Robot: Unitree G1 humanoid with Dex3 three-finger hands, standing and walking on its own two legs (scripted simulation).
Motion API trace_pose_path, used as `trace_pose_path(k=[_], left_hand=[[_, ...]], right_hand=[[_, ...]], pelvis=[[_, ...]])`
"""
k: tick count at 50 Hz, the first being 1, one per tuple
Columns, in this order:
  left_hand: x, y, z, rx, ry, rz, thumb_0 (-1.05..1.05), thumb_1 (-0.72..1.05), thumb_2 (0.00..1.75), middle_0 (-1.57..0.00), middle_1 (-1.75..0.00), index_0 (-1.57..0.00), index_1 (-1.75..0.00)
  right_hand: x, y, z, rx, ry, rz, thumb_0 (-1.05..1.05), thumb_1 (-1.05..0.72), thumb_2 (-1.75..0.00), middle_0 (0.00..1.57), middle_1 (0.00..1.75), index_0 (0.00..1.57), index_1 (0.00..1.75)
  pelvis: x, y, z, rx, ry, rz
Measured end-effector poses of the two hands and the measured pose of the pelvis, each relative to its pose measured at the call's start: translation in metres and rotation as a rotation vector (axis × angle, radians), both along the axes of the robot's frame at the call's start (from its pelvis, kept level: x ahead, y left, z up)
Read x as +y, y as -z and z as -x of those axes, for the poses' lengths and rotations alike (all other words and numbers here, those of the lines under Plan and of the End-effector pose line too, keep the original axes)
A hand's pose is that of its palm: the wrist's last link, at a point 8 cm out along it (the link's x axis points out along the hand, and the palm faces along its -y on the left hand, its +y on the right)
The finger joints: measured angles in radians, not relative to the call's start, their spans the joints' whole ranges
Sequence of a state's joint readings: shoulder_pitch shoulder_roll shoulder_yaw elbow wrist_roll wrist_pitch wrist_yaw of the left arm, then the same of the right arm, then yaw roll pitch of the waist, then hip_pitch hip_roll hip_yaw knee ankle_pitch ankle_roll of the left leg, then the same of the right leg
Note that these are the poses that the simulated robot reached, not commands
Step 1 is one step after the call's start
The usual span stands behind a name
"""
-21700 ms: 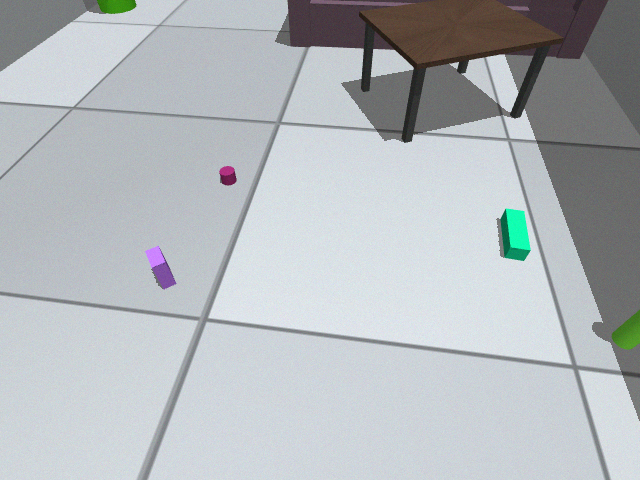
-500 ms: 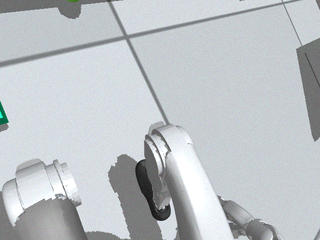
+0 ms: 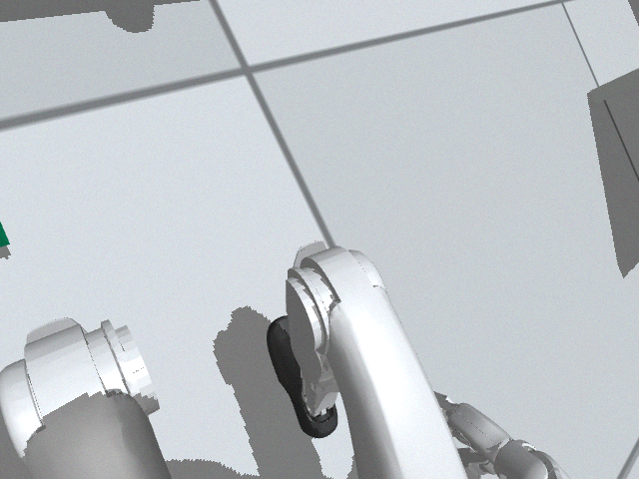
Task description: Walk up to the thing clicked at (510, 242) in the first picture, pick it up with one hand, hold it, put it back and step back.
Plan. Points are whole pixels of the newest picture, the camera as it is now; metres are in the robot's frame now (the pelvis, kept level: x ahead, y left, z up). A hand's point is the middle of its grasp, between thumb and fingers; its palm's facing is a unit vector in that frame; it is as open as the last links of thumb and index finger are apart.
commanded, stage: settle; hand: left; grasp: from above
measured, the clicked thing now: out of the picture +0.43 +0.36 -0.26
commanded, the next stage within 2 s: lift in 0.96 s
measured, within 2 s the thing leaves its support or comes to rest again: leaves its support in 0.38 s
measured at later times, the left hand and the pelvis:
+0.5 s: hand out of the picture +0.42 +0.36 -0.20, palm faces -0.37 -0.14 -0.92, open 10.4 cm; pelvis +0.01 +0.00 +0.01, yaw +2 degrees
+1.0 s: hand out of the picture +0.41 +0.36 -0.13, palm faces -0.45 -0.12 -0.88, open 10.4 cm; pelvis +0.00 -0.01 +0.04, yaw +5 degrees
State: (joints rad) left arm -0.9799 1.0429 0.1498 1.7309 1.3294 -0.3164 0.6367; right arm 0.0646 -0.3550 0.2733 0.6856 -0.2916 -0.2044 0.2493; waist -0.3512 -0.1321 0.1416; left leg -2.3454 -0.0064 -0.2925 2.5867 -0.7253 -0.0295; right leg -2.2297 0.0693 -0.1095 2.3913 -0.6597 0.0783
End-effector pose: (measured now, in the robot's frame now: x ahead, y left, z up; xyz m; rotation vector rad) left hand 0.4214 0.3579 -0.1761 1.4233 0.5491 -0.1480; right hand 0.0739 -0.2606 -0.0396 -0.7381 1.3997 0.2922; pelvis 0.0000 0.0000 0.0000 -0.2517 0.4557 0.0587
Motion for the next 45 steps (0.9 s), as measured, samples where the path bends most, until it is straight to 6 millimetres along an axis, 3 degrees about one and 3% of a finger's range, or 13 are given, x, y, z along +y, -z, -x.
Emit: trace_pose_path(k=[18, 25, 33, 45], left_hand=[[0.002, -0.005, 0.001, -0.003, 0.009, 0.003, 0.01, -0.08, 0.64, -0.58, -0.75, -0.61, -0.68], [0.008, -0.033, 0.004, -0.050, 0.009, -0.017, 0.01, -0.08, 0.62, -0.59, -0.72, -0.63, -0.65], [0.015, -0.069, 0.002, 0.009, -0.001, -0.051, 0.01, -0.09, 0.62, -0.61, -0.71, -0.65, -0.63], [0.009, -0.099, 0.007, 0.057, 0.034, -0.028, 0.01, -0.09, 0.62, -0.62, -0.70, -0.66, -0.63]], right_hand=[[0.003, 0.001, -0.007, -0.007, 0.032, -0.010, 0.00, -0.91, -0.90, 0.20, 0.30, 0.20, 0.30], [0.004, 0.004, -0.025, -0.053, 0.087, -0.031, 0.00, -0.91, -0.90, 0.20, 0.30, 0.20, 0.30], [0.007, 0.007, -0.044, -0.120, 0.136, -0.079, 0.00, -0.91, -0.90, 0.20, 0.30, 0.20, 0.30], [-0.001, 0.002, -0.030, -0.092, 0.200, -0.072, 0.00, -0.92, -0.90, 0.20, 0.30, 0.20, 0.30]], pelvis=[[0.001, -0.004, -0.003, 0.031, -0.008, 0.002], [0.001, -0.011, -0.006, 0.075, -0.023, -0.005], [0.002, -0.022, -0.005, 0.112, -0.041, -0.019], [-0.004, -0.038, 0.001, 0.122, -0.056, -0.047]])
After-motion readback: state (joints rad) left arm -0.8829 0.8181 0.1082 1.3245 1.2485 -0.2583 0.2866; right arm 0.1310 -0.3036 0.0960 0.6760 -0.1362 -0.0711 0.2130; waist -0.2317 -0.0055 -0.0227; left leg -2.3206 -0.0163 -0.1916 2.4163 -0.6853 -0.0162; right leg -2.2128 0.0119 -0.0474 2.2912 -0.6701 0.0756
